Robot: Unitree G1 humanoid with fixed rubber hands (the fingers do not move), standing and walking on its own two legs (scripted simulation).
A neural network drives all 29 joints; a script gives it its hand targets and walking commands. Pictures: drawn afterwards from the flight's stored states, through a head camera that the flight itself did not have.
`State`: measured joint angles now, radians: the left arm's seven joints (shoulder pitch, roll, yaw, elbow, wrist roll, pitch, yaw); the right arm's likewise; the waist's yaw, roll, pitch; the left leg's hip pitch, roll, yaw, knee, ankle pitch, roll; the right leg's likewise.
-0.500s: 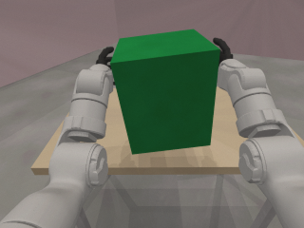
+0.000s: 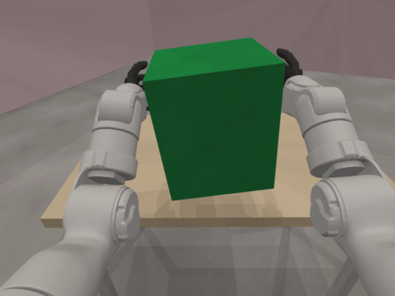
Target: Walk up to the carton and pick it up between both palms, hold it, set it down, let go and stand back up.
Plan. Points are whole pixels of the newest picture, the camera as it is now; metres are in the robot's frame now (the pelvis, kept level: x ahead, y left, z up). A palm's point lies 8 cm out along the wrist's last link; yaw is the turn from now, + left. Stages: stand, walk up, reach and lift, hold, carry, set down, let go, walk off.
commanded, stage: hold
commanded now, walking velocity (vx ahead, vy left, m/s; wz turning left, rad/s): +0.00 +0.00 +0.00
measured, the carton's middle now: (212, 117) +0.39 +0.00 +0.25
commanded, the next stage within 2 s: none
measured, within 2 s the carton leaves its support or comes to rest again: neither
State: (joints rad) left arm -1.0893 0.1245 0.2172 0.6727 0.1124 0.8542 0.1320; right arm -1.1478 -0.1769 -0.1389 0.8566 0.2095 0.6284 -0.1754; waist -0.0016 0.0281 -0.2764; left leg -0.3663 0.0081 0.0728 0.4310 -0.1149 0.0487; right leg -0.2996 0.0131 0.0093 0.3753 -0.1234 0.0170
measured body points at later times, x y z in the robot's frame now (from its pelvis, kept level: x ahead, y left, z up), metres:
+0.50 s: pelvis +0.00 +0.00 +0.00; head -0.09 +0.00 +0.44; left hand +0.39 +0.16 +0.31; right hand +0.40 -0.14 +0.32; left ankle +0.07 +0.08 -0.74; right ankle +0.04 -0.13 -0.74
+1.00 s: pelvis +0.00 +0.00 +0.00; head -0.09 +0.00 +0.44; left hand +0.39 +0.16 +0.31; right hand +0.40 -0.14 +0.32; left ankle +0.07 +0.08 -0.74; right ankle +0.04 -0.13 -0.74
